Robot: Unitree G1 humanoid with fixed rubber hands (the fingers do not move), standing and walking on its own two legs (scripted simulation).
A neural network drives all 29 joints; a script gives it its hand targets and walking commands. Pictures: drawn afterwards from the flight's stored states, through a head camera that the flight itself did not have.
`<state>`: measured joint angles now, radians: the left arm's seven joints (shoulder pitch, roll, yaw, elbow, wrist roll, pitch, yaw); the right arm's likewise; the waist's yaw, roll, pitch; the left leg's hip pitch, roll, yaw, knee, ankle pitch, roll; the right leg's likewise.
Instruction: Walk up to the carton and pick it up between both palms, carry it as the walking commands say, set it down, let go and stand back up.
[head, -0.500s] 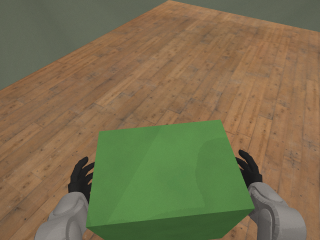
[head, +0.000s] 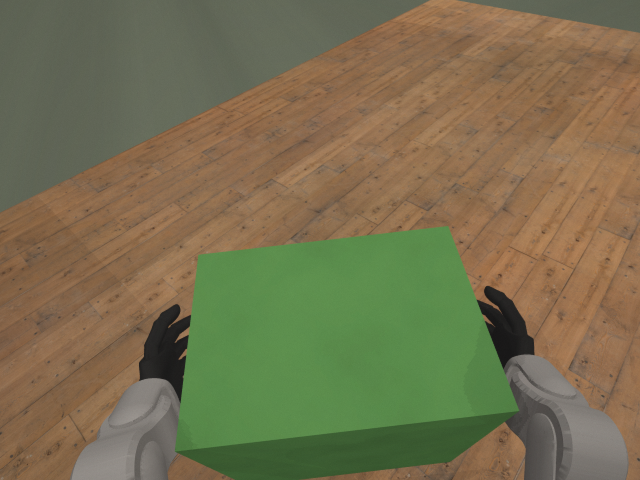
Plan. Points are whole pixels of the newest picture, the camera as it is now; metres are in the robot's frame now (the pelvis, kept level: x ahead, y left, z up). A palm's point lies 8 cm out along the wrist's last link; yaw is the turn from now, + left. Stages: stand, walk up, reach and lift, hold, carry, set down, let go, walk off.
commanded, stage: carry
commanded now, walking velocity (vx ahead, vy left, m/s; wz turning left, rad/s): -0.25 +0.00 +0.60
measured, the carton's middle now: (337, 369) +0.26 -0.02 +0.03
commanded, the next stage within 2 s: none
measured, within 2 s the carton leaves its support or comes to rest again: neither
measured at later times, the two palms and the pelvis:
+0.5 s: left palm out of the picture +0.00 +0.22 +0.09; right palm out of the picture +0.11 -0.12 +0.08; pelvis -0.17 -0.01 +0.00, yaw +17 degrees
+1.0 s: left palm out of the picture -0.29 +0.20 +0.06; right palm out of the picture -0.06 -0.08 +0.07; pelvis -0.35 -0.08 -0.01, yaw +36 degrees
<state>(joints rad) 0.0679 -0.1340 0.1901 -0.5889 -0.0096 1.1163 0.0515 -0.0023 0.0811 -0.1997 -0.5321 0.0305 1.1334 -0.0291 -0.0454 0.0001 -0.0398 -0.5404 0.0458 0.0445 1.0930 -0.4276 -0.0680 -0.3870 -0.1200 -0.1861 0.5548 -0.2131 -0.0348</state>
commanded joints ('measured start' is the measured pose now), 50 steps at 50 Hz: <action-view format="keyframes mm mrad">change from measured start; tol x32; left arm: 1 -348 -620 -767 -78 -206 6 -86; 50 -501 -766 -936 -170 -288 -16 -118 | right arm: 1 -336 703 841 -104 247 25 83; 50 -361 802 799 -183 236 -36 118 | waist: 1 50 -289 -314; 6 47 310 -210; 23 46 297 -297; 26 52 -352 -262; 50 29 189 -253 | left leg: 1 109 -50 105 -411 -40 10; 4 322 37 -22 -734 240 17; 7 389 363 -359 -627 1197 206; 23 216 112 -296 -844 481 17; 26 -92 -165 -38 -124 -165 -43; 31 -79 -14 -35 238 24 -7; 40 108 -52 104 -384 -66 4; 46 417 382 -374 -633 1174 192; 50 357 190 -159 -620 799 133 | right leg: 1 284 -247 159 -60 520 -108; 7 -276 19 142 556 -420 108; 18 -189 117 136 428 -287 97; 25 432 -26 264 -376 -224 -33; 27 162 -394 412 -320 93 -179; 39 250 -273 167 -68 591 -141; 43 132 -205 77 53 414 8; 45 -280 -35 52 354 -367 96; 50 -279 41 187 664 -226 94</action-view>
